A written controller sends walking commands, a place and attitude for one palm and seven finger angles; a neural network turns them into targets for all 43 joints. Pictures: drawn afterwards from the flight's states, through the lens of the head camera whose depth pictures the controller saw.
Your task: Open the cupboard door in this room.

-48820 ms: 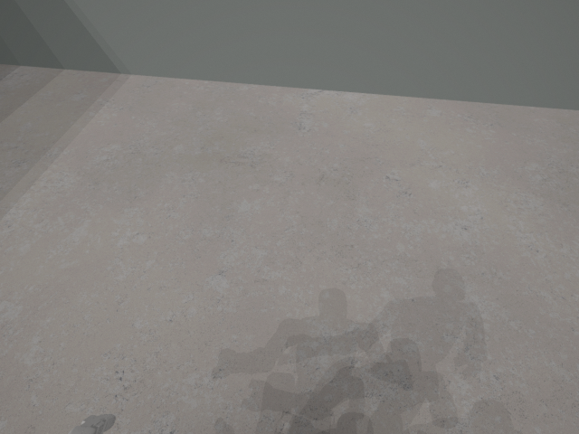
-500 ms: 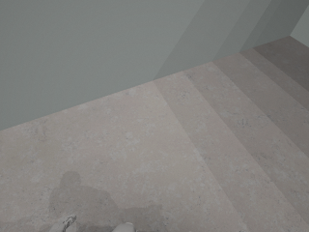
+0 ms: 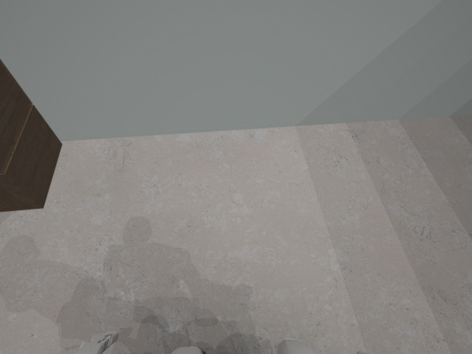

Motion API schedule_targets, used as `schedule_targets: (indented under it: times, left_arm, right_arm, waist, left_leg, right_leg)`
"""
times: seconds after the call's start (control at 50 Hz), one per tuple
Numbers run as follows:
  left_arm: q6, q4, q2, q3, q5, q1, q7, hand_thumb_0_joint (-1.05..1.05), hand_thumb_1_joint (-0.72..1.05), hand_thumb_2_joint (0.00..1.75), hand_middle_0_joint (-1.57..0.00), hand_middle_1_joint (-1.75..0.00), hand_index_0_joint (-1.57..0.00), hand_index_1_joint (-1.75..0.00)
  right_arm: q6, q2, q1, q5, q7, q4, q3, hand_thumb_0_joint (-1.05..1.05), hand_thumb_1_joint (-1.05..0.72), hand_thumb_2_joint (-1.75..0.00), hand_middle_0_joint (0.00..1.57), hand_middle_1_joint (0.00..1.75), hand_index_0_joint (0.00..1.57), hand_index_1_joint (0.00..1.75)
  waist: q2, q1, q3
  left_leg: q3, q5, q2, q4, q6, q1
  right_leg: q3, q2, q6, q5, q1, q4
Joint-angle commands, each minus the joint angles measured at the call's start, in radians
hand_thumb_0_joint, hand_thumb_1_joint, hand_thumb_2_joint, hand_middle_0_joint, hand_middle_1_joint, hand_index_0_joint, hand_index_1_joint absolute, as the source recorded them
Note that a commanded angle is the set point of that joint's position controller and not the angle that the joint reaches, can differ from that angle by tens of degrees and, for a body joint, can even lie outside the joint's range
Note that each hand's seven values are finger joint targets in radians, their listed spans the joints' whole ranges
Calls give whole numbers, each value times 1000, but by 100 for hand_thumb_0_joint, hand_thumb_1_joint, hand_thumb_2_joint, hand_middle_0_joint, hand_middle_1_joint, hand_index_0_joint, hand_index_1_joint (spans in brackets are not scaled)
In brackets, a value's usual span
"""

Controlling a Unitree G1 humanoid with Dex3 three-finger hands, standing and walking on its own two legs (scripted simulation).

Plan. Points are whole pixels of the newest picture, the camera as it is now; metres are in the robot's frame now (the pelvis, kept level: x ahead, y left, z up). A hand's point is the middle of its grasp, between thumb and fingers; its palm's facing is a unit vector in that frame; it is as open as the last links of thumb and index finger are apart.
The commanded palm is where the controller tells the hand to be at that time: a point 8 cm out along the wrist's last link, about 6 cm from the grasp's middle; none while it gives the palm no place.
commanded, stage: turn to face it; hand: left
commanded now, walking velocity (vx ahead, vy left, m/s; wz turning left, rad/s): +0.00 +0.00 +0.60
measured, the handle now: out of the picture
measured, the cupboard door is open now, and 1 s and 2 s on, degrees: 47 47 47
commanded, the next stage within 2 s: take the last steps up to it in 1.52 s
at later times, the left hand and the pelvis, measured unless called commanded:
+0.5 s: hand out of the picture +0.01 +0.20 -0.19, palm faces +0.32 -0.92 -0.24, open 7.4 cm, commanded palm none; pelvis +0.01 -0.02 -0.01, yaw +18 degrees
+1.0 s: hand out of the picture +0.00 +0.15 -0.17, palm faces +0.58 -0.79 -0.22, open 7.4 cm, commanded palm none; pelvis +0.05 -0.05 +0.00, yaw +37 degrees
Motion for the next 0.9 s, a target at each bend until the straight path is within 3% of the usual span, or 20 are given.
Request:
schedule_targets:
  times: [0.0, 0.02, 0.04, 0.06, 0.08, 0.14, 0.2, 0.28, 0.34, 0.36, 0.38, 0.4, 0.48, 0.66, 0.68, 0.7, 0.72, 0.74, 0.8, 0.88]
  left_arm:
    - [-32, -77, 68, 18, -10, 58, 4, 0, 90, 90, -20, -30, -20, -30]
    - [-39, -65, 80, 25, -10, 106, 7, 0, 90, 90, -20, -30, -20, -30]
    - [-50, -60, 138, 38, 1, 150, 15, 0, 90, 90, -20, -30, -20, -30]
    - [-57, -65, 231, 55, 15, 158, 22, 0, 90, 90, -20, -30, -20, -30]
    - [-52, -76, 238, 45, 9, 130, 22, 0, 90, 90, -20, -30, -20, -30]
    - [-59, -93, 124, 18, 2, 39, 31, 0, 90, 90, -20, -30, -20, -30]
    - [-63, -77, 142, 26, 8, 87, 31, 0, 90, 90, -20, -30, -20, -30]
    - [-61, -52, 185, 39, 11, 130, 26, 0, 90, 90, -20, -30, -20, -30]
    - [-57, -59, 185, 44, -3, 96, 19, 0, 90, 90, -20, -30, -20, -30]
    - [-52, -77, 148, 38, -7, 92, 14, 0, 90, 90, -20, -30, -20, -30]
    - [-47, -124, 75, 15, -12, 54, 10, 0, 90, 90, -20, -30, -20, -30]
    - [-31, -138, 112, 13, 2, 3, 17, 0, 90, 90, -20, -30, -20, -30]
    - [-21, -83, 91, 22, 1, 9, 3, 0, 90, 90, -20, -30, -20, -30]
    - [-36, -77, 84, 21, -5, 85, 3, 0, 90, 90, -20, -30, -20, -30]
    - [-43, -70, 107, 29, -4, 126, 9, 0, 90, 90, -20, -30, -20, -30]
    - [-54, -68, 184, 47, 10, 165, 19, 0, 90, 90, -20, -30, -20, -30]
    - [-55, -77, 246, 52, 17, 149, 22, 0, 90, 90, -20, -30, -20, -30]
    - [-57, -87, 212, 38, 7, 116, 25, 0, 90, 90, -20, -30, -20, -30]
    - [-57, -100, 126, 18, 4, 38, 30, 0, 90, 90, -20, -30, -20, -30]
    - [-61, -74, 165, 30, 10, 102, 27, 0, 90, 90, -20, -30, -20, -30]
  right_arm:
    - [-8, -227, -23, 1, -13, -77, -74, 0, -90, -90, 20, 30, 20, 30]
    - [-4, -220, -49, 6, -11, -85, -74, 0, -90, -90, 20, 30, 20, 30]
    - [-2, -174, -53, 16, -6, -101, -70, 0, -90, -90, 20, 30, 20, 30]
    - [-3, -110, -58, 19, 3, -124, -61, 0, -90, -90, 20, 30, 20, 30]
    - [-1, -134, -67, 10, 10, -131, -63, 0, -90, -90, 20, 30, 20, 30]
    - [14, -121, -65, 10, 15, -86, -57, 0, -90, -90, 20, 30, 20, 30]
    - [10, -74, -106, 18, 27, -87, -36, 0, -90, -90, 20, 30, 20, 30]
    - [4, -64, -116, 22, 31, -92, -28, 0, -90, -90, 20, 30, 20, 30]
    - [-7, -115, -15, 15, 25, -70, -38, 0, -90, -90, 20, 30, 20, 30]
    - [-15, -194, 52, 7, 23, -62, -58, 0, -90, -90, 20, 30, 20, 30]
    - [-15, -308, 138, 0, 14, -52, -88, 0, -90, -90, 20, 30, 20, 30]
    - [-9, -312, 173, 5, 6, -33, -85, 0, -90, -90, 20, 30, 20, 30]
    - [-19, -221, -6, 1, -17, -80, -59, 0, -90, -90, 20, 30, 20, 30]
    - [-4, -230, -45, 4, -7, -87, -75, 0, -90, -90, 20, 30, 20, 30]
    - [-3, -209, -60, 10, -5, -98, -73, 0, -90, -90, 20, 30, 20, 30]
    - [-2, -147, -60, 18, 1, -114, -66, 0, -90, -90, 20, 30, 20, 30]
    - [-5, -116, -75, 17, 7, -137, -59, 0, -90, -90, 20, 30, 20, 30]
    - [0, -143, -68, 6, 11, -131, -62, 0, -90, -90, 20, 30, 20, 30]
    - [16, -115, -68, 12, 20, -93, -55, 0, -90, -90, 20, 30, 20, 30]
    - [11, -66, -123, 19, 33, -96, -33, 0, -90, -90, 20, 30, 20, 30]
  waist:
    - [180, 11, -177]
    - [148, 38, -180]
    - [-6, 64, -185]
    - [-291, 76, -161]
    - [-256, 69, -140]
    - [-248, 6, -114]
    - [-189, 36, -145]
    - [-210, 50, -146]
    - [-143, -19, -182]
    - [58, -52, -240]
    - [353, -99, -247]
    - [207, -106, -260]
    - [180, -18, -151]
    - [161, 20, -171]
    - [121, 46, -177]
    - [-99, 69, -191]
    - [-299, 73, -155]
    - [-224, 50, -144]
    - [-237, 5, -104]
    - [-174, 45, -113]
  left_leg:
    - [-239, 269, 192, -108, 135, 32]
    - [-226, 191, 158, -71, 104, -36]
    - [-163, 18, 78, 57, 48, -170]
    - [25, -285, -71, 298, -37, -309]
    - [7, -373, -28, 529, -27, -269]
    - [18, -249, 34, 677, -51, -289]
    - [107, -243, 20, 411, -64, -209]
    - [164, -194, -11, 194, -47, -108]
    - [154, 27, -5, -46, -17, 121]
    - [-47, 261, 154, -100, 51, 301]
    - [-395, 673, 425, -136, 226, 392]
    - [-388, 544, 444, -136, 268, 354]
    - [-218, 241, 254, -184, 168, 127]
    - [-251, 163, 164, -111, 119, -14]
    - [-234, 91, 125, -50, 86, -99]
    - [-118, -99, 12, 143, 17, -259]
    - [24, -360, -74, 414, -35, -312]
    - [-18, -337, -18, 582, -25, -284]
    - [35, -242, 28, 644, -52, -273]
    - [136, -224, 11, 342, -57, -172]
  right_leg:
    - [-32, 54, -12, 83, 181, -263]
    - [-40, 51, -16, 172, 284, -396]
    - [90, -76, -48, 159, 414, -575]
    - [364, -348, -163, 198, 437, -673]
    - [357, -433, -239, 240, 294, -674]
    - [126, -278, -217, 604, 307, -555]
    - [13, -253, -190, 831, 400, -487]
    - [-27, -271, -171, 859, 413, -434]
    - [-93, -258, -99, 746, 288, -274]
    - [-145, -188, -39, 481, 105, -85]
    - [-135, -51, 22, -212, -145, 153]
    - [-13, -55, 4, -218, -168, 252]
    - [25, -45, 5, 3, -110, 222]
    - [-35, 60, -15, 123, 221, -321]
    - [-7, 25, -25, 180, 337, -466]
    - [217, -183, -88, 128, 454, -622]
    - [407, -418, -209, 207, 378, -687]
    - [339, -403, -249, 282, 296, -652]
    - [82, -272, -209, 628, 296, -552]
    - [-17, -270, -182, 773, 366, -492]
